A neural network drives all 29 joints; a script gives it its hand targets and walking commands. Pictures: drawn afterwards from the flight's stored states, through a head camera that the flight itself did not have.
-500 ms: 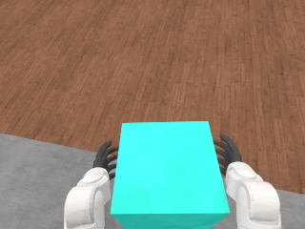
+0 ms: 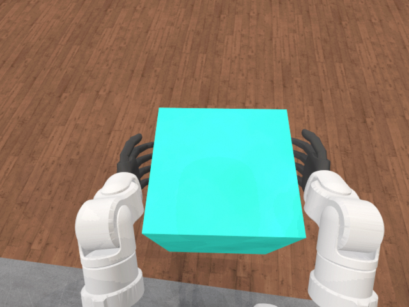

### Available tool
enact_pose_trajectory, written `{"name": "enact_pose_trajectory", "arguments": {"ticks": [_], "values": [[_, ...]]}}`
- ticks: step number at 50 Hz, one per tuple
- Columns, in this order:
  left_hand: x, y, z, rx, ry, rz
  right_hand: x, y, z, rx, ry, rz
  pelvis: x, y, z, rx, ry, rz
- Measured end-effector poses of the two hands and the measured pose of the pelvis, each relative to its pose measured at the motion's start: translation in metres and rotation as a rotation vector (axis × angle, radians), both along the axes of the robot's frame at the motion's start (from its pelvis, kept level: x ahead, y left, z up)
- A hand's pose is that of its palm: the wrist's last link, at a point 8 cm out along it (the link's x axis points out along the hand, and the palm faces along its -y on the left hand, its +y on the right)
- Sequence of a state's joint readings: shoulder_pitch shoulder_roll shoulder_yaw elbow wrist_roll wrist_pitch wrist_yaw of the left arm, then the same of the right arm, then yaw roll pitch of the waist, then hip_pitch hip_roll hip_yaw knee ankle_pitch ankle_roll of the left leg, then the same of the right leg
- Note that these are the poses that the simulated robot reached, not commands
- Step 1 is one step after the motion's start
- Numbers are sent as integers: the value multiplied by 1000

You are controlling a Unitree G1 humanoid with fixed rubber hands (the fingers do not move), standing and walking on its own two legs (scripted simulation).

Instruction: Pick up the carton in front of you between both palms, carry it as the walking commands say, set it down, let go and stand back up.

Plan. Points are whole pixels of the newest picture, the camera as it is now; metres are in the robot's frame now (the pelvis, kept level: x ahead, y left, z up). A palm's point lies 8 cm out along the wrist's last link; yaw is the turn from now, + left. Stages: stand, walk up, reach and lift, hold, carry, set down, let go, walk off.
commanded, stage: carry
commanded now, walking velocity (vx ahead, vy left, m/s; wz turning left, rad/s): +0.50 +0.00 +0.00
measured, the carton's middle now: (219, 190) +0.32 +0.00 +0.06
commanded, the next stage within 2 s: none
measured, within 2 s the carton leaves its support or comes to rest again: neither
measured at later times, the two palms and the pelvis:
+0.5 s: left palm (156, 60) +0.68 +0.15 +0.12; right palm (266, 52) +0.71 -0.15 +0.12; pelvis +0.33 -0.04 +0.01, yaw +2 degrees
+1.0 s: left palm out of the picture +1.05 +0.13 +0.21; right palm out of the picture +1.03 -0.17 +0.22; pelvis +0.68 +0.00 +0.06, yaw +1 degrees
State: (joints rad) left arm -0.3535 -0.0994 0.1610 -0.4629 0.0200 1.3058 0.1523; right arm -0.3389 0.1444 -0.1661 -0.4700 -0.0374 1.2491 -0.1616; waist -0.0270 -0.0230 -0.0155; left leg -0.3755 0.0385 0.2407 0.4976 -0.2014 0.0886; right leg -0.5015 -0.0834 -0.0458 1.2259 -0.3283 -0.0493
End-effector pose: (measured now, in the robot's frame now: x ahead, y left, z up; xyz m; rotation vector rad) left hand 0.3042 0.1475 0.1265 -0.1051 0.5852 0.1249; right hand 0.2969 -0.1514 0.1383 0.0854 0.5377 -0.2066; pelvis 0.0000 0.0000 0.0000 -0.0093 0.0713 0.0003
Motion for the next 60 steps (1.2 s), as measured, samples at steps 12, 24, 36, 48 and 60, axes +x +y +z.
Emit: {"name": "enact_pose_trajectory", "arguments": {"ticks": [12,24,36,48,60], "values": [[202,-2,30,41,-15,33,216,-3,26,-9,-13,62,159,-12,3,5,25,34],[363,-4,-8,19,93,157,405,-3,-20,94,93,101,318,-38,5,14,40,38],[551,7,22,14,-58,64,565,5,14,36,-62,41,502,-5,5,48,17,7],[716,-21,69,-15,-12,-34,703,-21,68,37,-11,-54,656,8,57,-10,25,15],[849,13,86,39,72,144,901,16,82,29,70,166,824,-30,72,-18,3,37]]}}
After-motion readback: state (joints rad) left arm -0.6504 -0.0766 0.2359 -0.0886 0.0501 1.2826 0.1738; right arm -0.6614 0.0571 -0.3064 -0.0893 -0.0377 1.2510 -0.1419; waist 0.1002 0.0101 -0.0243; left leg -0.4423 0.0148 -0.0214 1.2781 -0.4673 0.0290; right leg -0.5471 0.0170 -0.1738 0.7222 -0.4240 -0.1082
